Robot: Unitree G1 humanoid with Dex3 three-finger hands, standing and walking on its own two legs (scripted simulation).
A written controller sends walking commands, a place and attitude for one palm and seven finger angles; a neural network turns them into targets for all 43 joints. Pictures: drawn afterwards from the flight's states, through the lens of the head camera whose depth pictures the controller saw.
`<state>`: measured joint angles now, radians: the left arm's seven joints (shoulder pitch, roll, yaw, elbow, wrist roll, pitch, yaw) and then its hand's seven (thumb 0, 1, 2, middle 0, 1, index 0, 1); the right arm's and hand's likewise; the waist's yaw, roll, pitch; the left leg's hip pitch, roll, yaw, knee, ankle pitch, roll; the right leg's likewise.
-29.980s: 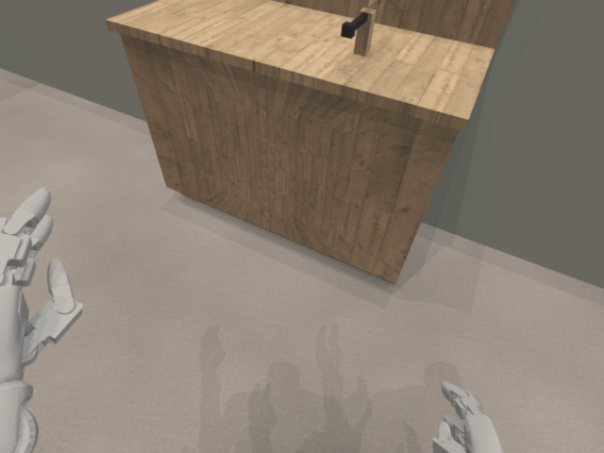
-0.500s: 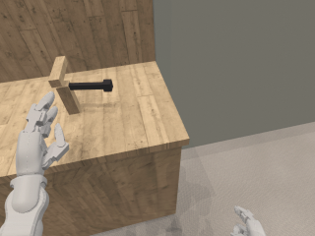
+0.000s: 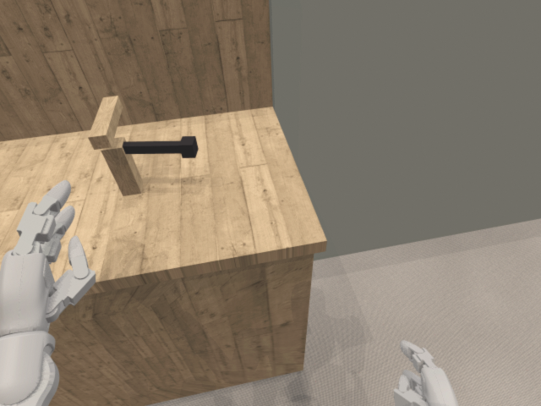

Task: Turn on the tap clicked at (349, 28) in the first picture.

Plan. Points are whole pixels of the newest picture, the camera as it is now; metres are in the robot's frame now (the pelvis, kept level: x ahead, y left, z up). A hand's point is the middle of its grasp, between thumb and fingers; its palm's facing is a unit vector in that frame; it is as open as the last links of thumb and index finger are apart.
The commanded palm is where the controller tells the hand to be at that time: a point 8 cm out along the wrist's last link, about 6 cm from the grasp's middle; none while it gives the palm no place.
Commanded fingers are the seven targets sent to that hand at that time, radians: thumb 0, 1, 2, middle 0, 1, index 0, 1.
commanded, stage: step back with the hand held close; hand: left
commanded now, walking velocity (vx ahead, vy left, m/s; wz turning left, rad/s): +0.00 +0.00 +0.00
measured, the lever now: (188, 147) +0.49 +0.22 +0.14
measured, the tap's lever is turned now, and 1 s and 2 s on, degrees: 77 77 77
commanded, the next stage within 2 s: stop stepping back and stand still in 1.62 s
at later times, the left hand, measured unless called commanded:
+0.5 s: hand (89, 297) +0.19 +0.24 +0.14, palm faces +0.32 -0.81 -0.49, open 7.4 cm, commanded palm +0.14 +0.29 +0.17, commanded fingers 0.00 0.90 0.90 -0.20 -0.30 -0.20 -0.30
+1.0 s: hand (45, 341) +0.13 +0.26 +0.14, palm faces +0.39 -0.82 -0.41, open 7.4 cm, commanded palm +0.07 +0.31 +0.17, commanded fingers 0.00 0.90 0.90 -0.20 -0.30 -0.20 -0.30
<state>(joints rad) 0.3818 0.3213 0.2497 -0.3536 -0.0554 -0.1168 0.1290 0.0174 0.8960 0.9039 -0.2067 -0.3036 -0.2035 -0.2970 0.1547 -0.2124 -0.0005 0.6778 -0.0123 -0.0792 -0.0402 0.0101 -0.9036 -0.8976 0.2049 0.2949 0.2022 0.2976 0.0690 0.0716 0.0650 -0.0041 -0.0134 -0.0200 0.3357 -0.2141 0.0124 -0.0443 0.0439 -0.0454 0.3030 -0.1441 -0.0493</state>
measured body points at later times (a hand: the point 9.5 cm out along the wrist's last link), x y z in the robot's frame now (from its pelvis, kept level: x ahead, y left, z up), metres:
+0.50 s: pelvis -0.03 +0.01 -0.01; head +0.00 -0.02 +0.44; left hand +0.17 +0.28 +0.17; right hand +0.15 -0.25 -0.10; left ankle -0.01 +0.11 -0.75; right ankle +0.02 -0.09 -0.75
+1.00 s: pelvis -0.08 +0.03 -0.03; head -0.06 +0.03 +0.42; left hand +0.11 +0.30 +0.17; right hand +0.08 -0.22 -0.11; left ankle -0.01 +0.11 -0.75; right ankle +0.02 -0.09 -0.75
